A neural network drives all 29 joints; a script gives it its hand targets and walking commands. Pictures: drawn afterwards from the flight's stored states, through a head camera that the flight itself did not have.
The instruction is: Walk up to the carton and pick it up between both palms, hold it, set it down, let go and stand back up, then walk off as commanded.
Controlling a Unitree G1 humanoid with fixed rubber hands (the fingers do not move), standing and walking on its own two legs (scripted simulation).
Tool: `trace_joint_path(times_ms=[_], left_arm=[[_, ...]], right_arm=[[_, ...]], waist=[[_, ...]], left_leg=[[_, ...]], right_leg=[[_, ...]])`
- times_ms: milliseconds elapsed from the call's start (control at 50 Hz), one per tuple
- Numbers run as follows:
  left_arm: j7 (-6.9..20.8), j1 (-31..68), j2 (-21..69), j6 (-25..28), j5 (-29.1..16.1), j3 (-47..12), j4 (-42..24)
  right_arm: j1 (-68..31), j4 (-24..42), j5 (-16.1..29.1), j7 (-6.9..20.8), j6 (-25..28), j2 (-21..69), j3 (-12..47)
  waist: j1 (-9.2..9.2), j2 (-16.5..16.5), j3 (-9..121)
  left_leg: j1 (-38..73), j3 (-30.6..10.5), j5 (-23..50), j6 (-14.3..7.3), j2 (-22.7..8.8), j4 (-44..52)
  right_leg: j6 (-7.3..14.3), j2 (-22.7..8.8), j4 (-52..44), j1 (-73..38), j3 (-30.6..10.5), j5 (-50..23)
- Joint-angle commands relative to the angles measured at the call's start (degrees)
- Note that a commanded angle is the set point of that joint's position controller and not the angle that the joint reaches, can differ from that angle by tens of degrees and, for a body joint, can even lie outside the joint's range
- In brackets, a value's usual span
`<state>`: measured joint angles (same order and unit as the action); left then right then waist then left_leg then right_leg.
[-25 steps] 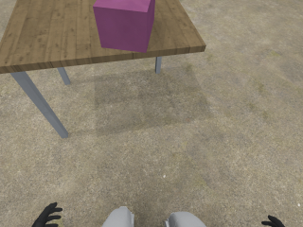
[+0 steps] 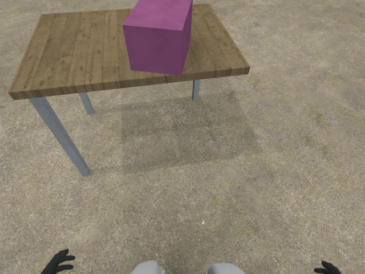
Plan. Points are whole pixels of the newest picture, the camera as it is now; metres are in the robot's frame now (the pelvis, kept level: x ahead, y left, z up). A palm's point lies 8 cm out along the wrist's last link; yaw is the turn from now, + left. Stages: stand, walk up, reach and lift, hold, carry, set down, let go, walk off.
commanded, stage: stand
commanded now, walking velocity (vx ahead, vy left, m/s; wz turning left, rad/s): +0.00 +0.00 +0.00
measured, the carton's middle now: (162, 33) +0.94 +0.03 +0.03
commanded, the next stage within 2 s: none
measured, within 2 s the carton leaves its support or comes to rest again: neither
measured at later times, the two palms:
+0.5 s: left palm out of the picture +0.12 +0.31 -0.09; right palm out of the picture +0.07 -0.30 -0.07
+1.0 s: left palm out of the picture +0.09 +0.32 -0.09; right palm out of the picture +0.04 -0.30 -0.07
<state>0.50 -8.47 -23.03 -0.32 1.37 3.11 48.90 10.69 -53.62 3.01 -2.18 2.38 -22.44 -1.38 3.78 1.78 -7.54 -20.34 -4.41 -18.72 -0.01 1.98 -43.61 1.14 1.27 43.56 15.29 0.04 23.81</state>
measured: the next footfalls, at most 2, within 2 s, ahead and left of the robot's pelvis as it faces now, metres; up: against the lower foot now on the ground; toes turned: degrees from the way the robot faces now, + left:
none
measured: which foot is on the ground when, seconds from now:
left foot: down 0.00-1.00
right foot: down 0.00-1.00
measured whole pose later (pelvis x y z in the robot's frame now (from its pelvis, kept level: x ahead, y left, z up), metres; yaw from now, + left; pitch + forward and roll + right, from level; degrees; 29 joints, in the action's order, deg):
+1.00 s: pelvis -0.02 +0.01 +0.02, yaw +0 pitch +0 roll -1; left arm 0.5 -8.5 -23.0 0.9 1.4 3.1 57.2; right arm 8.6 -60.6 3.0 -1.3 2.4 -20.3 0.5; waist 3.8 1.8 0.2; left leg -20.3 -4.8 -9.6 -0.3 1.5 -30.3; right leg -0.1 1.2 28.7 14.6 0.0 13.8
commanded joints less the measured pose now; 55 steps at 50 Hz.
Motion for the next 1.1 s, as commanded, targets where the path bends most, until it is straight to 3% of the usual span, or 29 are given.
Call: trace_joint_path(times_ms=[0,20,60,100,140,180,440,520,600,760,880,980,1080], left_arm=[[0.0,0.9,-9.0,2.1,-1.5,1.7,0.0],[0.1,1.2,-9.5,2.4,-1.3,1.8,0.4],[0.1,3.1,-11.2,2.9,-0.9,1.7,0.6],[0.0,5.6,-11.3,3.3,-1.1,1.3,0.4],[-0.2,5.4,-10.8,3.5,-1.7,0.9,1.0],[-0.4,4.3,-10.0,3.5,-1.9,0.8,1.9],[0.2,3.7,-9.1,3.4,-1.6,0.6,4.2],[0.2,3.7,-9.4,3.6,-1.5,0.6,4.9],[0.4,3.1,-9.1,3.5,-1.5,0.6,5.7],[0.5,2.2,-9.3,3.4,-1.4,0.6,7.2],[0.5,2.3,-9.7,3.3,-1.2,0.7,7.9],[0.5,1.3,-9.0,3.2,-1.3,0.3,8.4],[0.4,1.7,-9.6,3.1,-1.1,0.5,8.5]], right_arm=[[-6.3,1.9,-5.2,1.3,1.2,-13.5,-2.1],[-6.8,1.8,-5.0,1.2,1.0,-12.8,-1.8],[-4.6,0.7,-4.4,1.2,0.9,-11.7,-1.5],[-3.5,-0.4,-4.3,1.4,1.0,-11.5,-1.3],[-3.4,-0.9,-4.4,1.4,1.3,-12.5,-1.3],[-3.9,-1.3,-4.3,1.3,1.4,-12.2,-1.0],[-6.5,-2.9,-4.5,1.5,1.4,-12.0,-0.3],[-5.7,-3.7,-4.6,1.5,1.6,-11.3,-0.1],[-6.0,-3.9,-4.7,1.6,1.5,-11.0,0.0],[-6.4,-5.1,-5.0,1.6,1.2,-11.7,-0.2],[-5.9,-5.4,-5.0,1.8,1.1,-11.0,-0.1],[-6.0,-5.7,-4.9,1.6,1.1,-11.2,0.0],[-6.1,-5.6,-5.0,1.7,0.9,-11.2,-0.1]], waist=[[-5.59,-7.7,8.6],[-5.66,-6.2,7.1],[-3.51,-2.2,6.4],[-2.40,-2.8,8.4],[-2.97,-4.4,10.4],[-3.54,-3.7,12.0],[-3.94,-5.8,11.4],[-3.59,-5.0,11.5],[-3.86,-6.2,12.3],[-4.08,-6.7,10.0],[-3.83,-7.6,10.5],[-4.06,-6.3,10.0],[-3.90,-7.6,9.9]], left_leg=[[-3.9,-16.5,-1.0,-8.7,-11.4,17.4],[-5.3,-14.6,-1.9,-7.0,-10.1,16.9],[-0.1,-8.4,2.0,-3.8,-5.9,13.4],[5.2,-7.1,8.3,-3.6,-5.3,12.8],[6.5,-7.5,14.9,-4.2,-6.3,13.2],[6.3,-8.1,19.2,-4.5,-7.5,13.5],[4.8,-8.9,10.1,-3.3,-8.6,20.6],[5.4,-8.7,9.8,-3.0,-8.4,21.7],[5.5,-8.5,9.5,-2.8,-8.5,22.5],[3.0,-10.3,-0.3,-2.7,-8.8,26.3],[3.6,-10.1,-0.1,-2.5,-8.6,26.5],[3.4,-10.7,0.2,-2.5,-9.0,26.6],[3.5,-10.2,-0.3,-2.4,-8.7,26.6]], right_leg=[[2.3,-3.5,-10.6,-6.4,-8.4,-0.1],[2.9,-5.0,-13.7,-7.2,-9.6,-1.2],[4.1,-8.3,-18.6,-2.3,-13.4,-3.6],[4.2,-9.0,-18.8,-0.8,-13.5,-7.9],[3.2,-8.2,-17.4,-3.0,-11.2,-13.2],[2.5,-7.5,-16.1,-5.9,-9.3,-17.4],[1.9,-7.1,-20.8,-6.3,-7.7,-10.5],[1.8,-7.3,-22.2,-6.7,-7.7,-10.9],[1.6,-7.3,-22.6,-7.5,-7.7,-10.5],[1.8,-6.8,-23.5,-6.3,-7.3,-6.9],[1.8,-6.8,-23.6,-6.3,-7.5,-7.1],[1.7,-6.5,-23.4,-6.2,-7.0,-7.7],[1.7,-6.7,-23.5,-5.6,-7.2,-7.5]])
